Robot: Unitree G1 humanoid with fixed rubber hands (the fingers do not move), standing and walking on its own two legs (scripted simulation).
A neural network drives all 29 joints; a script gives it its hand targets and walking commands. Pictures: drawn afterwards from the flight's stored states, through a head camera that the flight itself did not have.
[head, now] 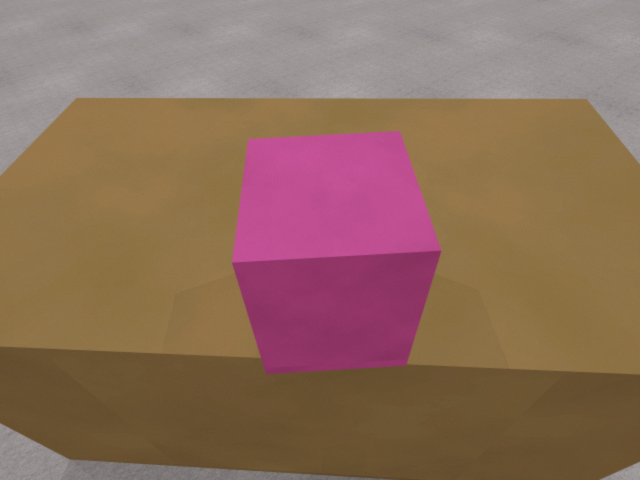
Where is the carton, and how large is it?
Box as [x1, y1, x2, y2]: [232, 131, 440, 373]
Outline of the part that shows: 399,131 248,139 232,264 266,373 405,365 438,260 440,248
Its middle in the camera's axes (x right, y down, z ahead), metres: +0.02 +0.02 +0.53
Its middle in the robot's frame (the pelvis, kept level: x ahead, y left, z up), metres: +0.41 +0.02 +0.07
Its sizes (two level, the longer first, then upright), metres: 0.210 0.200 0.250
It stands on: a pedestal, 0.72 m high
